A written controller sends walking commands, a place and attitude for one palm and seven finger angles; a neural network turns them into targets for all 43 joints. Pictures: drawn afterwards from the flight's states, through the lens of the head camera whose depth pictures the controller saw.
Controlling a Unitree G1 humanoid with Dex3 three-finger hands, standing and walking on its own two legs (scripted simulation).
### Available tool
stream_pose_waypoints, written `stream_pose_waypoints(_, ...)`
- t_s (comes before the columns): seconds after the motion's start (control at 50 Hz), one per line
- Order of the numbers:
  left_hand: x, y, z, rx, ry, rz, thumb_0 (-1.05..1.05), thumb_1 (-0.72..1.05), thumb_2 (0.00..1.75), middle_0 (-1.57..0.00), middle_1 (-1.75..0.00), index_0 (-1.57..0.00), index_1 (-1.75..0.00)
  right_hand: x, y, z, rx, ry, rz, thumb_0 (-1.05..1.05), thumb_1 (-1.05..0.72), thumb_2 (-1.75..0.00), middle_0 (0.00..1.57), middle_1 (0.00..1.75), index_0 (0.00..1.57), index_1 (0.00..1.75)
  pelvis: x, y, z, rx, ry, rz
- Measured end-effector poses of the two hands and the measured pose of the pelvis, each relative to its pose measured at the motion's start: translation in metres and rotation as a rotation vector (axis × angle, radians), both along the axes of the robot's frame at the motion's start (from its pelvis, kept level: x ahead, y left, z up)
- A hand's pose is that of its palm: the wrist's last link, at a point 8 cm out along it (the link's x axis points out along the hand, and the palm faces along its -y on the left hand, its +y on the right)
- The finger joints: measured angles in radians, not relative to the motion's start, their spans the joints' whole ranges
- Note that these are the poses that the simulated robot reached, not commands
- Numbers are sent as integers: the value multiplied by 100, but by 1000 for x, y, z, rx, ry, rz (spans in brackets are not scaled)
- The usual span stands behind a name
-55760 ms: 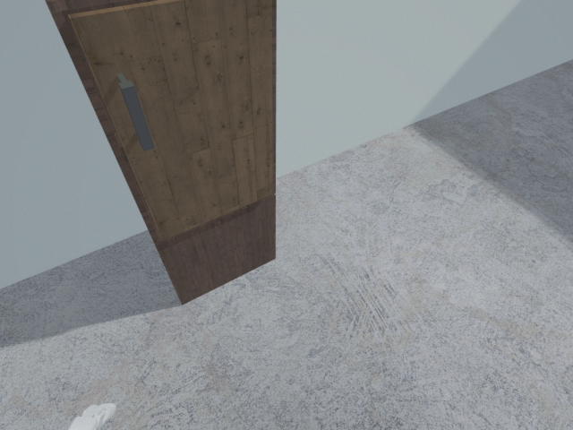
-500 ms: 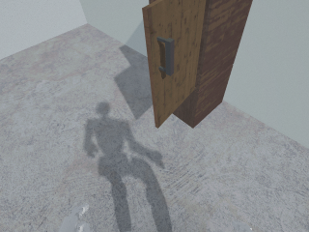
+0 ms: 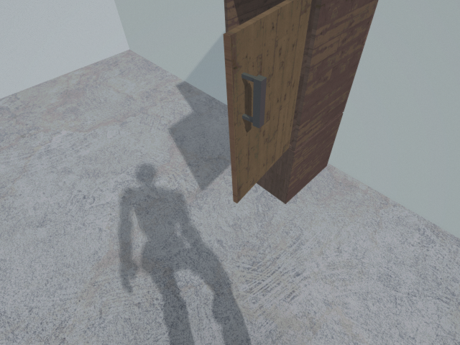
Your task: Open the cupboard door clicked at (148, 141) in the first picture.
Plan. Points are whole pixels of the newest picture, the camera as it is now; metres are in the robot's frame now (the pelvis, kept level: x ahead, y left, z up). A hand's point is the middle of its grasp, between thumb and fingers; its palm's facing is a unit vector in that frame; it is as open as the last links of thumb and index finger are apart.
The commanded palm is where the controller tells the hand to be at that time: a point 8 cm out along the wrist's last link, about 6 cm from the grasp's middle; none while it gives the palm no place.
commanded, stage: let the arm hang, fingers relaxed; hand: left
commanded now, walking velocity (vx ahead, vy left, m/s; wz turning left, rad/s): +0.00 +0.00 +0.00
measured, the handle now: (252, 100) +0.66 -0.02 +0.07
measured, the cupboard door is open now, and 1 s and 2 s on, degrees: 98 98 98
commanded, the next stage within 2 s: look to check the result in 0.38 s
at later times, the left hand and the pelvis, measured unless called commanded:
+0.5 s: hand out of the picture -0.01 +0.17 -0.17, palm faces +0.03 -0.98 -0.19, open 7.4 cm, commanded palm none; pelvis +0.01 +0.01 +0.00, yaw -1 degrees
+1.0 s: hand out of the picture +0.03 +0.19 -0.17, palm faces +0.01 -0.97 -0.23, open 7.4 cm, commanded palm none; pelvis +0.01 +0.00 +0.00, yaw -1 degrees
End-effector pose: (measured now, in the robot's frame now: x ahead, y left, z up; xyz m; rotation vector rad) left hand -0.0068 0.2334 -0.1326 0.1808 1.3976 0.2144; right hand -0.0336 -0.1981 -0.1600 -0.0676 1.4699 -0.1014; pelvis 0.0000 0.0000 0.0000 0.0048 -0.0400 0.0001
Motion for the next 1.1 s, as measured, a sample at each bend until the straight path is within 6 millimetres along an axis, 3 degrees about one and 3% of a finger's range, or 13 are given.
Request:
stream_pose_waypoints(0.12,6,-10,-4,-33,-5,-10,0,91,90,-20,-30,-20,-30,-9,12,0,13,22,-18,1,-91,-90,20,30,20,30,0,4,0,3,-1,-9)
stream_pose_waypoints(0.28,0,-15,-9,-56,24,-11,1,93,90,-20,-30,-20,-30,-12,13,3,-6,33,-37,0,-91,-90,20,30,20,30,2,7,0,4,2,-17)
stream_pose_waypoints(0.54,-4,-16,-10,-67,44,-2,0,91,90,-20,-30,-20,-30,1,7,4,-28,18,-29,0,-91,-90,20,30,20,30,6,9,0,3,6,-17)
stream_pose_waypoints(0.82,16,-7,-6,-39,7,-21,0,91,90,-20,-30,-20,-30,22,-4,4,-39,-20,-17,0,-91,-90,20,30,20,30,11,7,1,4,8,-17)
stream_pose_waypoints(1.1,43,4,-1,-7,-37,-49,0,91,90,-20,-30,-20,-30,38,-30,8,-83,-35,-1,0,-91,-90,20,30,20,30,15,1,2,2,10,-16)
